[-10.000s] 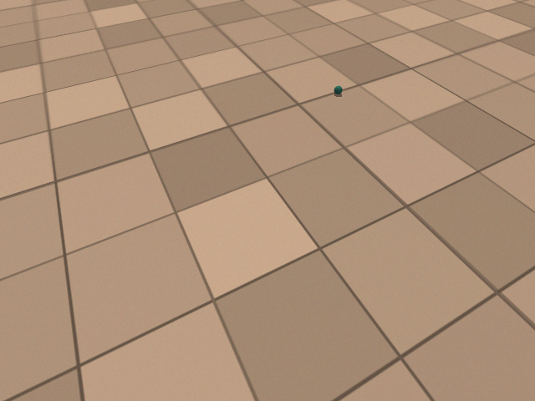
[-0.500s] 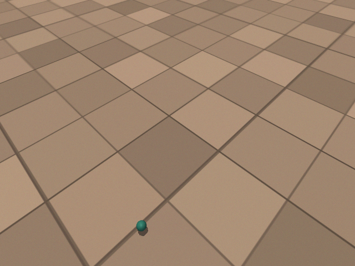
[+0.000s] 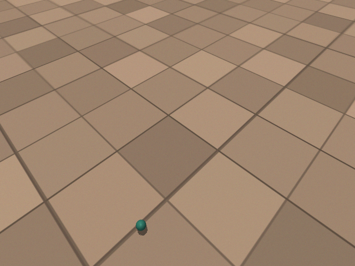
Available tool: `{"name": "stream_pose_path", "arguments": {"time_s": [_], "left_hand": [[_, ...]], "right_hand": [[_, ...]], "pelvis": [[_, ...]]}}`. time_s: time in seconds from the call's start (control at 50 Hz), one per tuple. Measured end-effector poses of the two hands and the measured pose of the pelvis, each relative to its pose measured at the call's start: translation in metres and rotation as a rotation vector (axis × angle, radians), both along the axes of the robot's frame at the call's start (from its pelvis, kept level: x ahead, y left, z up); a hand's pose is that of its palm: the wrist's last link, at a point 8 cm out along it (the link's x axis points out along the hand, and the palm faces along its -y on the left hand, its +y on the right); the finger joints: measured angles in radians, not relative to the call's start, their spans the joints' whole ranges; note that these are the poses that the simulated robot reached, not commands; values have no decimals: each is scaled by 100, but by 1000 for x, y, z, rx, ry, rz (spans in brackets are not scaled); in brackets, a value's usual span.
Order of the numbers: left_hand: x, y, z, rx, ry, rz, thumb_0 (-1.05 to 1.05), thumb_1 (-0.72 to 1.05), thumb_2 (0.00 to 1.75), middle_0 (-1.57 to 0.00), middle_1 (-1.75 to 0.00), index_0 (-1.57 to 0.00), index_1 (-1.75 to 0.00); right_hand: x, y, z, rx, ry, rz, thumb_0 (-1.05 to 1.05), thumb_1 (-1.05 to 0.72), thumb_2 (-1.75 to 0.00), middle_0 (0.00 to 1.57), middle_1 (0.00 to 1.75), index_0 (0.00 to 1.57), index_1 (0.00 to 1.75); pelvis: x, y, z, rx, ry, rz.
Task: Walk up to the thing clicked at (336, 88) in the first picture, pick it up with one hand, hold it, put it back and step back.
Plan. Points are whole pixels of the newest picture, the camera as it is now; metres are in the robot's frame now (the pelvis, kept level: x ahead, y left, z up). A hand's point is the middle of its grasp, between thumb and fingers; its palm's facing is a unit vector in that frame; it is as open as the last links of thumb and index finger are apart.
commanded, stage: rise first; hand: left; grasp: from above
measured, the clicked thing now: (140, 225) +0.43 +0.25 -0.76
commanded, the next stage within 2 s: none
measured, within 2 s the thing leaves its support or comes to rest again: neither
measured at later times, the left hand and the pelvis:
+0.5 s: hand out of the picture +0.14 +0.26 -0.19, palm faces -0.07 -0.91 -0.40, open 12.4 cm; pelvis -0.01 +0.01 -0.04, yaw +0 degrees
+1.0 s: hand out of the picture +0.11 +0.27 -0.26, palm faces -0.23 -0.82 -0.52, open 14.0 cm; pelvis -0.03 +0.01 -0.12, yaw +1 degrees
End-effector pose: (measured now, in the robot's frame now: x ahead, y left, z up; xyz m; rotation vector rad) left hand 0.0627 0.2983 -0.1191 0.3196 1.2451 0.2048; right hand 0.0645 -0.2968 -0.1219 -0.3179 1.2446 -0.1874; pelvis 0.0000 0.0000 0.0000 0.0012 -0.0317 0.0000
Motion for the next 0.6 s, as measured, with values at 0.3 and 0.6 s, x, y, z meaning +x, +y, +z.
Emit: {"name": "stream_pose_path", "arguments": {"time_s": [0.3, 0.6], "left_hand": [[70, 0, -12, -2, -138, -41, 1, 48, 92, -18, -68, -19, -67], [64, 7, -45, 75, -104, -121, 0, -39, 98, -12, -102, -12, -102]], "right_hand": [[14, 34, -9, 56, -166, -6, 0, -91, -90, 20, 30, 20, 30], [45, 52, -33, 61, -304, 22, 1, -89, -89, 20, 30, 20, 30]], "pelvis": [[-16, 0, -18, -3, 143, 11], [-12, 13, -59, -17, 259, 10]]}}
